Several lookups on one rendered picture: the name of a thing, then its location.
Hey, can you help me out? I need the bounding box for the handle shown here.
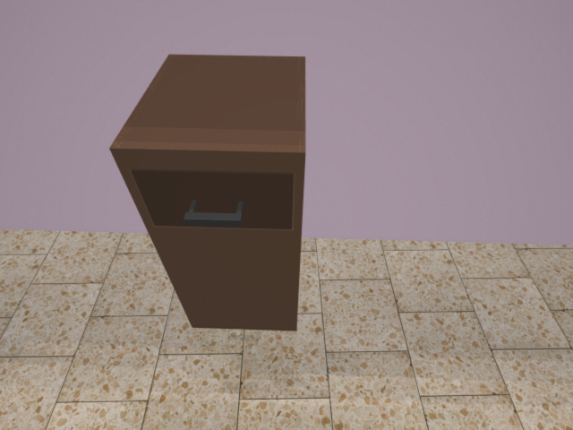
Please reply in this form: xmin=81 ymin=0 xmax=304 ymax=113
xmin=184 ymin=200 xmax=244 ymax=227

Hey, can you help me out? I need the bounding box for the drawer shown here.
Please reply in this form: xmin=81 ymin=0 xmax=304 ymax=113
xmin=131 ymin=169 xmax=294 ymax=229

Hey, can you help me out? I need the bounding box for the cabinet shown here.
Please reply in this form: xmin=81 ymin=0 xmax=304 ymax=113
xmin=109 ymin=55 xmax=305 ymax=331

